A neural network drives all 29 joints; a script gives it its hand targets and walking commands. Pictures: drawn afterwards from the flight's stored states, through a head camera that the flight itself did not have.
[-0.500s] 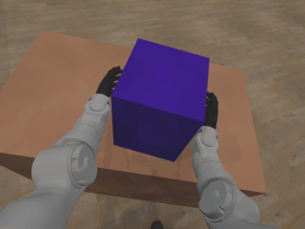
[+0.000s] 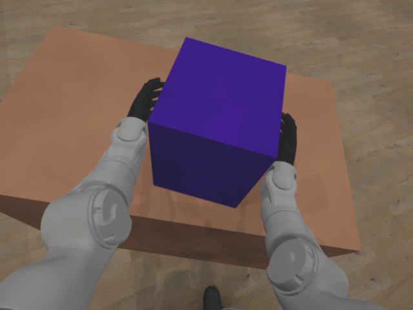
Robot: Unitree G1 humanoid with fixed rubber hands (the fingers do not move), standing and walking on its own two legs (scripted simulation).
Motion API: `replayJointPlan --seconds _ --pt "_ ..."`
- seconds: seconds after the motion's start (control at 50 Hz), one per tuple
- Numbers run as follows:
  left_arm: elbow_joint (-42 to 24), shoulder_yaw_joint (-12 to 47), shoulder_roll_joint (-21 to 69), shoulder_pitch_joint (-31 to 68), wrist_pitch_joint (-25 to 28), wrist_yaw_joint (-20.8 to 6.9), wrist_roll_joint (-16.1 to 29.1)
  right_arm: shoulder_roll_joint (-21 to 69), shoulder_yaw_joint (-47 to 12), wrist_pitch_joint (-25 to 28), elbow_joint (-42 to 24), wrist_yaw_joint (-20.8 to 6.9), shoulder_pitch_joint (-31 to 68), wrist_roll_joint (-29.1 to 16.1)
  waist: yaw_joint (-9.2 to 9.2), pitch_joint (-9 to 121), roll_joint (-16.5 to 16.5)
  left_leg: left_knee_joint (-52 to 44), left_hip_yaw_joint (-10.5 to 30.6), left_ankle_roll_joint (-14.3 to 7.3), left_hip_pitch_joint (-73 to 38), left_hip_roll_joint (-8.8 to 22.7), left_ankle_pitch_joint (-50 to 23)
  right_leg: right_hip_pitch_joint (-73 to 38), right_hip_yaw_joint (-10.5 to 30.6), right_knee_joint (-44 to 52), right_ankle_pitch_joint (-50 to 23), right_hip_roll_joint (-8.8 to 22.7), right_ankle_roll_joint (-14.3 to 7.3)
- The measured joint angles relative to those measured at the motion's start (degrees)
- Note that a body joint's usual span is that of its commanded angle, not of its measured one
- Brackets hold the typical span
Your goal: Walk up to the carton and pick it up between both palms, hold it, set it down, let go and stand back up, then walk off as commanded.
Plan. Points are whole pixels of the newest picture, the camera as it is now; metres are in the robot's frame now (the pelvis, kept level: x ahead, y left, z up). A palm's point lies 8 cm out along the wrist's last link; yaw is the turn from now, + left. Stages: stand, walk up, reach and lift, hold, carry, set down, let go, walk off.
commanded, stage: set down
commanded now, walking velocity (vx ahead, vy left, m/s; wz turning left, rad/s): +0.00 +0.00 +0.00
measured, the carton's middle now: (213, 131) +0.46 -0.11 +0.00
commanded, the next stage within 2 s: none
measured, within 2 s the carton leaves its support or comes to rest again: rests again in 0.86 s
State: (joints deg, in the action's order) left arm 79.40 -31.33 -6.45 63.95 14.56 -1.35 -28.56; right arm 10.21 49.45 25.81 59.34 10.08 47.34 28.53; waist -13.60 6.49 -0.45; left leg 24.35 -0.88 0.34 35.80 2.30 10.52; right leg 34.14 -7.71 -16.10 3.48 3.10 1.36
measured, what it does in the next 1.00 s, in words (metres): stands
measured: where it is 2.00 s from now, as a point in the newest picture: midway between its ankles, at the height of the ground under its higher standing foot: outside the picture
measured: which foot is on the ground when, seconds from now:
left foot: down 0.00-1.00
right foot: down 0.00-1.00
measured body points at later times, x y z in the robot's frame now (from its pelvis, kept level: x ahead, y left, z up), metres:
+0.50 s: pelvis -0.01 -0.01 -0.01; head +0.13 +0.02 +0.42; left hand +0.50 +0.04 +0.03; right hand +0.38 -0.23 +0.02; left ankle -0.01 +0.12 -0.74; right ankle +0.02 -0.14 -0.74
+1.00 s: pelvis +0.01 +0.01 -0.02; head +0.13 +0.03 +0.41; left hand +0.51 +0.03 +0.00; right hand +0.38 -0.24 -0.01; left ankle -0.02 +0.12 -0.74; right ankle +0.02 -0.14 -0.74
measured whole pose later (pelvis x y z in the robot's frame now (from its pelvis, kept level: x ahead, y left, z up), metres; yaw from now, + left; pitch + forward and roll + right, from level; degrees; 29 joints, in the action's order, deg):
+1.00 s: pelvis +0.01 +0.01 -0.02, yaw -5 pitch +28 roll -3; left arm 95.7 -6.4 -11.9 67.9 17.8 2.3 -4.4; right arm 1.1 27.0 26.4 82.1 13.3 52.6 7.0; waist -14.1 14.1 3.0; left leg 37.5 -0.5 0.1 48.1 3.0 17.7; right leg 47.4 -3.9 -27.2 7.9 1.9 2.5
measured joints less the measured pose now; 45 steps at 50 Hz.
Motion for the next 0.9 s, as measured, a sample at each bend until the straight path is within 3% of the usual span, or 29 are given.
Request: replayJointPlan --seconds 0.26,0.5,0.68,0.78,0.9 --pt "-0.06 1.94 -0.34 -0.63 0.28 -0.05 -0.06 -1.15 -0.70 3.22 3.93 -0.56 -0.47 -2.44 -0.22 0.76 -0.19 2.83 0.51 0.38 1.13 0.57 1.86 0.94 -0.22 -2.48 1.71 -0.46 -0.22" --pt "-0.01 -0.28 -1.57 1.14 -0.17 -1.39 -0.44 0.21 -1.41 1.83 1.68 1.18 1.10 -1.12 0.01 -0.27 0.39 3.89 1.01 0.70 3.16 0.80 1.33 3.26 -0.33 -4.23 1.62 -0.71 -0.82" --pt "0.49 -0.63 -1.68 1.37 -0.26 -0.72 -0.56 -0.80 -1.40 1.43 3.46 1.05 1.90 -0.81 -0.17 0.97 0.16 5.13 0.55 0.34 4.74 0.68 1.88 5.02 0.41 -5.22 1.75 -0.62 -0.51" --pt "4.46 5.03 -3.78 1.87 0.50 0.62 3.82 -4.27 -5.75 1.56 10.21 0.93 2.79 -3.80 -0.69 2.68 0.50 6.45 -0.12 0.09 6.06 0.92 2.88 6.36 1.20 -5.77 1.99 -0.83 -0.18" --pt "10.23 19.84 -5.30 3.19 1.34 3.70 17.49 -6.65 -14.82 0.42 18.28 2.87 4.23 -15.31 -1.12 5.68 2.64 10.04 -0.67 -0.17 10.04 1.30 5.12 10.33 2.20 -8.28 3.14 -1.11 0.37"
